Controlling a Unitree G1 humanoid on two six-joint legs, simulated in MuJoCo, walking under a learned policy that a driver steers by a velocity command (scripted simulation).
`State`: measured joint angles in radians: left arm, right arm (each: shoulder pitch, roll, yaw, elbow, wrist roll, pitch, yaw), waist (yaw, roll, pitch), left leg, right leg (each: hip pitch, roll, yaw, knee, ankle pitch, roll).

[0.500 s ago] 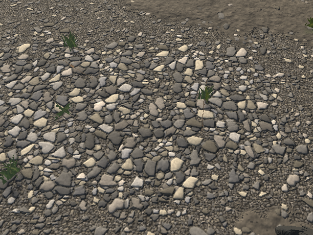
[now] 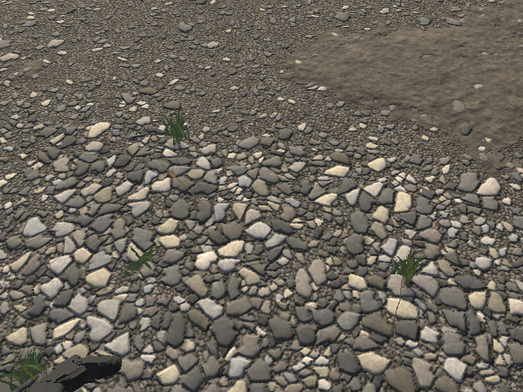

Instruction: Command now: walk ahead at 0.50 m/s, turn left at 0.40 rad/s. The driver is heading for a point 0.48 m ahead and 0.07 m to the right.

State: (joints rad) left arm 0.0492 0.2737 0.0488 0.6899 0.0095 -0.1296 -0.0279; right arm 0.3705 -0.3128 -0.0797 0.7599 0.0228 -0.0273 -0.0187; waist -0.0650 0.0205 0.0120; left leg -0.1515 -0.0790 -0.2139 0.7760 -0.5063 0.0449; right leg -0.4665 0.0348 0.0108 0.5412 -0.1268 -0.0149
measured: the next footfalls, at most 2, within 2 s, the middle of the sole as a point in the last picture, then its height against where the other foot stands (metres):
left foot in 0.44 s outside the picture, level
right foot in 0.86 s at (292, 368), level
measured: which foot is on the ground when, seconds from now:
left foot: up 0.00-0.42, down 0.44-1.00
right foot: down 0.00-0.46, up 0.48-0.84, down 0.86-1.00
